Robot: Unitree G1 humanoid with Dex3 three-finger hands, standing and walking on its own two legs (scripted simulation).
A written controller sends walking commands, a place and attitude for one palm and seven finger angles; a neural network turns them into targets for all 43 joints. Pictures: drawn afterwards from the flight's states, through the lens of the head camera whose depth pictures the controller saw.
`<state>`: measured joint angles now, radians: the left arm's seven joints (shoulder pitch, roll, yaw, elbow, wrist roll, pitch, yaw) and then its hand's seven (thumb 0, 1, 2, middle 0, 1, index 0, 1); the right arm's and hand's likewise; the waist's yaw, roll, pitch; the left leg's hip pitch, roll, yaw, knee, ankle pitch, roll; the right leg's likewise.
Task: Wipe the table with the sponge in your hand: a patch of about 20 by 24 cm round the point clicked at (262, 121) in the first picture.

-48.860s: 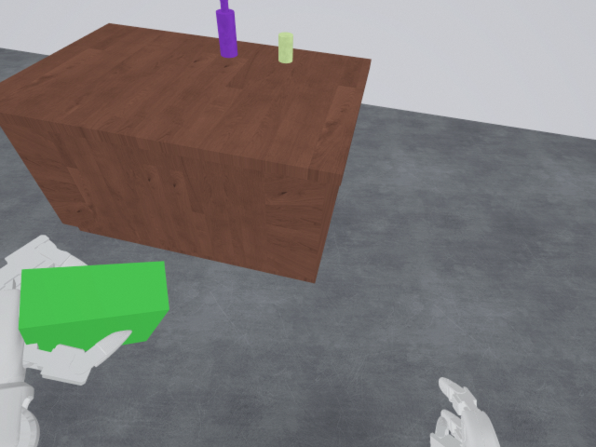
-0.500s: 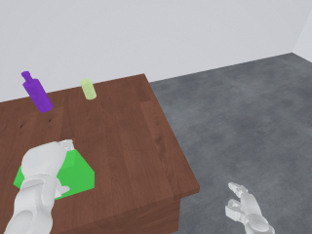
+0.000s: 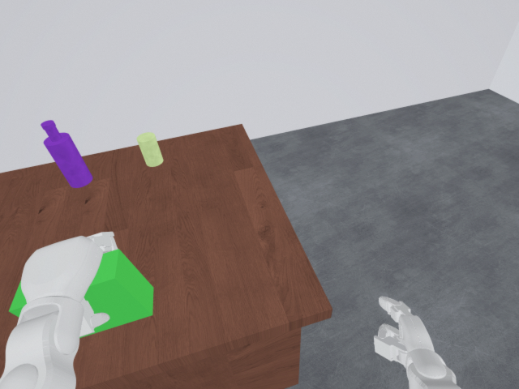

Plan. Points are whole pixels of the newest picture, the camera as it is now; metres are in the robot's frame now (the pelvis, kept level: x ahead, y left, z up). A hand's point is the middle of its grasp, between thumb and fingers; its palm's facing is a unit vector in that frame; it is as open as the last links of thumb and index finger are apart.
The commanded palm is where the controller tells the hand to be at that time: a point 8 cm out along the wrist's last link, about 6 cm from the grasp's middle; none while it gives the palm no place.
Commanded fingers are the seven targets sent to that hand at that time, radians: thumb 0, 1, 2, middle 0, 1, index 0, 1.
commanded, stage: bring the sponge back beside the body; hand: left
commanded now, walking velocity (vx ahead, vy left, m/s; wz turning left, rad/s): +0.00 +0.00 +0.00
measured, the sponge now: (97, 303) +0.19 +0.29 +0.06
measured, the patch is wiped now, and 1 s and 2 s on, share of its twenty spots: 1.00 1.00 1.00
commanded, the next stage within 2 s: step back with the hand held close in 0.48 s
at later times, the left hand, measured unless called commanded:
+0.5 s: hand (88, 294) +0.18 +0.28 +0.10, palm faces +0.07 -0.12 -0.99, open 9.0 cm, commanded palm +0.15 +0.27 +0.18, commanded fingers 0.00 0.10 1.30 -1.20 -1.60 -1.20 -1.60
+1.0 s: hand (85, 280) +0.18 +0.26 +0.14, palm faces +0.34 -0.84 -0.42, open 9.1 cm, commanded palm +0.13 +0.30 +0.17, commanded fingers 0.00 0.10 1.30 -1.20 -1.60 -1.20 -1.60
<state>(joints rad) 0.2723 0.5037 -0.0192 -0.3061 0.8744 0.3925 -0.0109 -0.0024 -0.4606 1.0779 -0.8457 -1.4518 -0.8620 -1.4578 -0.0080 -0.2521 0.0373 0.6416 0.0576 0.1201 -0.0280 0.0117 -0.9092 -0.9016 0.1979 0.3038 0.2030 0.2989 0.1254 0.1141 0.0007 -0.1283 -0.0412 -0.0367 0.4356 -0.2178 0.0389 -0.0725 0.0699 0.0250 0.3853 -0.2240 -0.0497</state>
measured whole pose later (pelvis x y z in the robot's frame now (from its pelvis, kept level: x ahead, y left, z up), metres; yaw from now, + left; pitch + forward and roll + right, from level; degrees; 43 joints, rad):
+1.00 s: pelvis -0.02 +0.01 -0.02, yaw +1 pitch +2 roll -2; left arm 0.54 0.43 0.35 -0.56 -0.08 -0.08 0.11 -0.01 -0.46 1.08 -0.85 -1.45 -0.86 -1.46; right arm 0.27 -0.25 -0.01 0.58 0.04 0.04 -0.08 0.01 -0.91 -0.90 0.20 0.30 0.20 0.30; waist -0.01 0.00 -0.03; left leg -0.40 -0.06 -0.05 0.63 -0.27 0.05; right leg -0.33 0.06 -0.01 0.57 -0.28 -0.02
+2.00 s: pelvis -0.14 +0.01 -0.01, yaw -1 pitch +4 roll -3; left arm 0.54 0.43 0.34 -0.63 -0.06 -0.18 0.10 -0.01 -0.46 1.07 -0.85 -1.45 -0.86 -1.46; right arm 0.21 -0.19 0.01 0.61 0.02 -0.01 -0.07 0.01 -0.91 -0.90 0.20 0.30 0.21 0.30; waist -0.01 -0.01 -0.06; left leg -0.48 -0.01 0.00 0.75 -0.22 -0.01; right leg -0.25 0.06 0.03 0.52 -0.33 0.00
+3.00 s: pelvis -0.42 -0.04 -0.03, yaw +3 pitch -1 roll +0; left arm 0.48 0.35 0.31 -0.53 -0.05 -0.12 0.09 -0.01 -0.46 1.07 -0.85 -1.45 -0.86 -1.46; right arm 0.26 -0.19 0.02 0.68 0.03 -0.07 -0.05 0.01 -0.91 -0.90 0.20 0.30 0.21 0.30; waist -0.01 -0.03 -0.06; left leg -0.39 0.02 0.06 0.93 -0.45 0.06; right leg -0.48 0.02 -0.14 0.66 -0.23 -0.09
